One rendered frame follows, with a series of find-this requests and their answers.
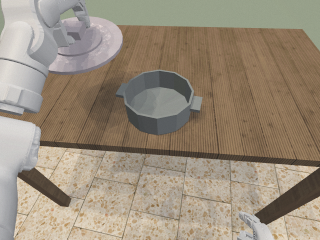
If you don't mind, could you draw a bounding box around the lid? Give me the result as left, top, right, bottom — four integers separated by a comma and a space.
48, 16, 123, 75

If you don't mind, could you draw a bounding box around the robot left forearm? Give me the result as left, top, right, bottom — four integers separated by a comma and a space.
0, 0, 60, 116

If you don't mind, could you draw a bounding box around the robot left hand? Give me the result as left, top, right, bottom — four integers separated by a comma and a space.
53, 0, 91, 48

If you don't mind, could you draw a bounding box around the robot right hand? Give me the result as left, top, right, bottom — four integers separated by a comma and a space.
237, 211, 275, 240

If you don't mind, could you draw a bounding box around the table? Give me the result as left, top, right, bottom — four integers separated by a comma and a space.
0, 25, 320, 225

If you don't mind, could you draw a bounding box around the knob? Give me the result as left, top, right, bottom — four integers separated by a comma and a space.
63, 20, 86, 41

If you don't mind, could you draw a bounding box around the left robot upper arm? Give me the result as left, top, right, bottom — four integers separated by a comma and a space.
0, 116, 41, 240

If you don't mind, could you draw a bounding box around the pot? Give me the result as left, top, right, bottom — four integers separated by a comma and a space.
115, 69, 203, 135

